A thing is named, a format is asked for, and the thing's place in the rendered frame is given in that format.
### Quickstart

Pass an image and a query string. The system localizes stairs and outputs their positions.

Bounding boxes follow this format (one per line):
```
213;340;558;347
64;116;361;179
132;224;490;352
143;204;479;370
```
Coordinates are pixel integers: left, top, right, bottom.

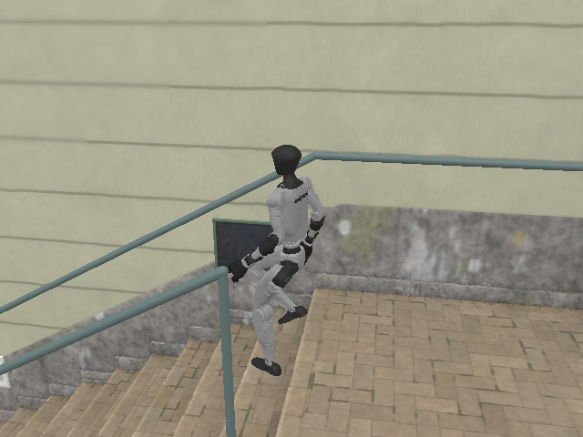
0;306;309;437

